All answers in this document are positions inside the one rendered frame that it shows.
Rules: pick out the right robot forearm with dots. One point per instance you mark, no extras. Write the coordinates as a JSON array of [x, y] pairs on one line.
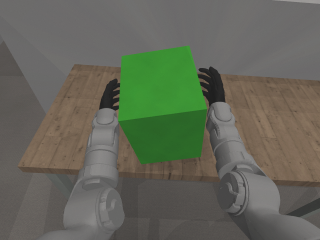
[[227, 146]]

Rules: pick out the robot left hand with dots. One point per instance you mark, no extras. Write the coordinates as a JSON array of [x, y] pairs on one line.
[[107, 100]]

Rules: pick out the robot right hand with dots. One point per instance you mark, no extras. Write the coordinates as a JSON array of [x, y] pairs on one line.
[[215, 88]]

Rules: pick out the robot right upper arm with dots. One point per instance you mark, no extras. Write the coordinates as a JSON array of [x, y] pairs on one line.
[[253, 201]]

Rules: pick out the left robot forearm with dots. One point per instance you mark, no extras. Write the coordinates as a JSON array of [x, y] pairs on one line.
[[101, 155]]

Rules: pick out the robot left upper arm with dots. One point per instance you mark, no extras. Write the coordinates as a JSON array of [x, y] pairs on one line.
[[90, 215]]

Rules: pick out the table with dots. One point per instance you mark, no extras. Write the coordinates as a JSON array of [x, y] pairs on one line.
[[278, 120]]

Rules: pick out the carton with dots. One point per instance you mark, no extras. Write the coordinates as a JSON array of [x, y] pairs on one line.
[[162, 109]]

